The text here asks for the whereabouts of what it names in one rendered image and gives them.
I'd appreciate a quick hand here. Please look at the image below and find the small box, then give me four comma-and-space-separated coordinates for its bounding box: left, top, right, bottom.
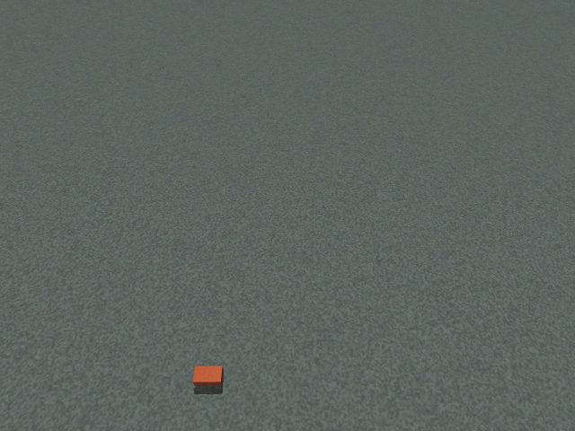
193, 366, 224, 386

